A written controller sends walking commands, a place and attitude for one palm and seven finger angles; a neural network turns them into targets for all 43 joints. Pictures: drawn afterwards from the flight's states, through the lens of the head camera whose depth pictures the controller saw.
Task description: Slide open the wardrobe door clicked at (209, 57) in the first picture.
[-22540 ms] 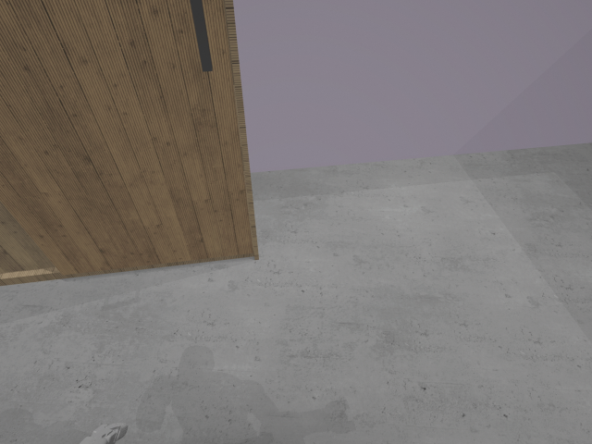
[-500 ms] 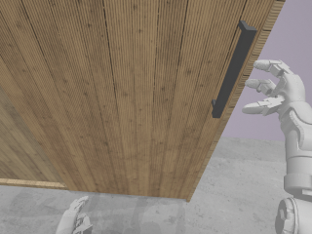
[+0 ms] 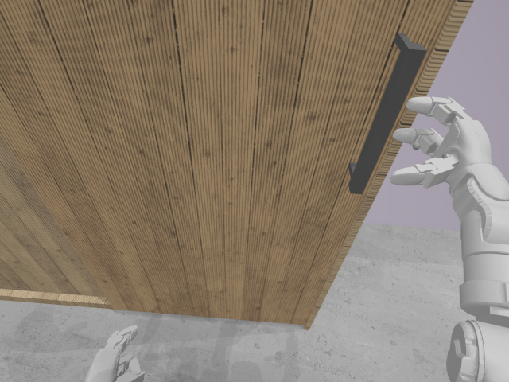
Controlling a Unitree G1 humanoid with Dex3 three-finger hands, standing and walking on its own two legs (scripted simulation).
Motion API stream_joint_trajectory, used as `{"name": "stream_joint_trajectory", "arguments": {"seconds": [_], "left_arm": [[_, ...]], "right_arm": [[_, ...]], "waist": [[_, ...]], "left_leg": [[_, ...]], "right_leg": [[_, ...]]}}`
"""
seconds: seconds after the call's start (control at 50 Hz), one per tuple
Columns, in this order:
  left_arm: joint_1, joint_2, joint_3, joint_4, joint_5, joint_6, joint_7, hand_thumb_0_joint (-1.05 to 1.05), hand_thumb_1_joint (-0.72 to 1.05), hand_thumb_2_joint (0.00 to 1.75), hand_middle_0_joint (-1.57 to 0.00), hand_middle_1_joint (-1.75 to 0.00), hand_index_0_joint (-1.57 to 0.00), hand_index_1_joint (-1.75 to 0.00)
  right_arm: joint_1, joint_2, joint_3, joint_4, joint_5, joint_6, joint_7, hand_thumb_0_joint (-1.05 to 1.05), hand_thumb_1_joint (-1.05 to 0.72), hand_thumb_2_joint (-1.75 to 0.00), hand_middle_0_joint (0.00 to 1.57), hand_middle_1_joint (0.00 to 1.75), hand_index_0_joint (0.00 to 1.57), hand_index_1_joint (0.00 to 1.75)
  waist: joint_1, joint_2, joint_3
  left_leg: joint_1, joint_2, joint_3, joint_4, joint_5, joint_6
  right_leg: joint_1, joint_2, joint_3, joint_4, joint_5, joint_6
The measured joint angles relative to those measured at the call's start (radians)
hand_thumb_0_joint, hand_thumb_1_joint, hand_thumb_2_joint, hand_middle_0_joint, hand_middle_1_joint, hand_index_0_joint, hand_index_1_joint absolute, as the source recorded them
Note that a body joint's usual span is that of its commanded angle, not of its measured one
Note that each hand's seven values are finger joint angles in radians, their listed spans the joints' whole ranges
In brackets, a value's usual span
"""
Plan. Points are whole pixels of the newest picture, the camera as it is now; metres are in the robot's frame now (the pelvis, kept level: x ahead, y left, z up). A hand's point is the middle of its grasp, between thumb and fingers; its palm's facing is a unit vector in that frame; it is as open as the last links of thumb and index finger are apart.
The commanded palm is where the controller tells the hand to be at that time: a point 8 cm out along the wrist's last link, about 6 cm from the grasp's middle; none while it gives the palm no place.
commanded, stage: feel for the door with the fingertips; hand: right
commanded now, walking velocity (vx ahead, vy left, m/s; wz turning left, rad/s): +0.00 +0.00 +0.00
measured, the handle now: (376, 123) +0.47 -0.16 +0.21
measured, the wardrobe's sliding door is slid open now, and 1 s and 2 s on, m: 0.00 0.00 0.00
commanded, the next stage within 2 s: slide the fingers in behind the handle in 0.64 s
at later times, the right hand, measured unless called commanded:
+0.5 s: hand (406, 141) +0.42 -0.19 +0.21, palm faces +0.06 +1.00 -0.03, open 14.0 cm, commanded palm +0.40 -0.23 +0.22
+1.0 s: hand (395, 138) +0.42 -0.17 +0.22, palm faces +0.01 +1.00 +0.01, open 13.8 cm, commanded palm +0.39 -0.23 +0.22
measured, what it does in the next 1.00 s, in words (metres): stands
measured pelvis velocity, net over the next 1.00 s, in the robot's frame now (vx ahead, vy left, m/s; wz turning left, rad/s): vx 0.00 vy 0.00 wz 0.01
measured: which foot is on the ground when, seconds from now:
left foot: down 0.00-1.00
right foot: down 0.00-1.00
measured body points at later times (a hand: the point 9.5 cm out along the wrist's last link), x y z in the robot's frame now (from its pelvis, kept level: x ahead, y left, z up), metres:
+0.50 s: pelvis +0.00 +0.00 +0.00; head +0.00 +0.01 +0.45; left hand +0.15 +0.24 -0.10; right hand +0.41 -0.24 +0.22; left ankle -0.02 +0.09 -0.74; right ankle +0.00 -0.09 -0.74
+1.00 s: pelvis +0.00 +0.00 +0.00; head -0.02 +0.02 +0.45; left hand +0.12 +0.25 -0.11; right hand +0.41 -0.22 +0.22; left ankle -0.02 +0.09 -0.74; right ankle +0.00 -0.09 -0.74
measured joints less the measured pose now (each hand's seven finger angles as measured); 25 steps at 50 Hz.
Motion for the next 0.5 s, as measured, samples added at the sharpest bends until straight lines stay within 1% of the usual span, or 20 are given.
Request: {"name": "stream_joint_trajectory", "arguments": {"seconds": [0.1, 0.18, 0.24, 0.3, 0.42, 0.5], "left_arm": [[-0.009, -0.006, -0.002, 0.0, 0.002, 0.006, -0.005, 0.01, 0.9, 0.9, -0.2, -0.3, -0.2, -0.3], [-0.016, -0.015, -0.004, -0.004, 0.006, 0.011, -0.009, 0.01, 0.9, 0.9, -0.2, -0.3, -0.2, -0.3], [-0.023, -0.022, -0.007, -0.004, 0.011, 0.017, -0.011, 0.01, 0.9, 0.9, -0.2, -0.3, -0.2, -0.3], [-0.029, -0.028, -0.013, -0.003, 0.014, 0.028, -0.008, 0.01, 0.9, 0.9, -0.2, -0.3, -0.2, -0.3], [-0.025, -0.024, -0.014, 0.0, 0.011, 0.038, 0.004, 0.01, 0.9, 0.9, -0.2, -0.3, -0.2, -0.3], [-0.01, -0.011, -0.004, 0.007, 0.011, 0.03, 0.008, 0.01, 0.9, 0.9, -0.2, -0.3, -0.2, -0.3]], "right_arm": [[0.004, 0.036, 0.019, -0.014, 0.007, 0.018, -0.017, -0.01, 0.5, -0.3, 0.3, 1.2, 0.3, 1.2], [0.013, 0.066, 0.034, -0.048, -0.006, 0.027, -0.053, -0.01, 0.5, -0.3, 0.3, 1.2, 0.3, 1.2], [0.02, 0.082, 0.032, -0.071, -0.012, 0.028, -0.073, -0.01, 0.5, -0.3, 0.3, 1.2, 0.3, 1.2], [0.009, 0.075, 0.024, -0.054, -0.017, 0.035, -0.083, -0.01, 0.5, -0.3, 0.31, 1.2, 0.3, 1.2], [-0.046, 0.028, 0.019, 0.046, -0.033, 0.051, -0.084, -0.01, 0.5, -0.3, 0.31, 1.2, 0.3, 1.2], [-0.07, 0.024, 0.034, 0.068, -0.031, 0.019, -0.07, -0.01, 0.5, -0.3, 0.3, 1.2, 0.3, 1.2]], "waist": [[-0.001, -0.004, -0.007], [-0.003, -0.001, -0.003], [-0.004, 0.001, -0.003], [-0.002, 0.004, -0.006], [0.004, 0.008, 0.001], [0.002, 0.004, 0.011]], "left_leg": [[-0.001, 0.003, -0.003, 0.004, -0.004, -0.003], [0.004, 0.004, -0.005, 0.006, -0.006, -0.003], [0.01, 0.003, -0.009, 0.002, -0.005, -0.003], [0.016, 0.002, -0.01, -0.003, -0.003, -0.002], [0.017, 0.0, -0.001, -0.011, 0.001, 0.001], [0.011, 0.002, 0.006, -0.014, 0.004, 0.0]], "right_leg": [[0.002, 0.003, -0.003, -0.001, -0.002, -0.002], [0.01, 0.004, -0.005, -0.005, -0.002, -0.002], [0.017, 0.003, -0.008, -0.009, -0.002, -0.002], [0.023, 0.002, -0.009, -0.014, -0.001, -0.001], [0.018, 0.0, 0.0, -0.013, 0.002, 0.001], [0.008, 0.003, 0.007, -0.012, 0.006, 0.0]]}}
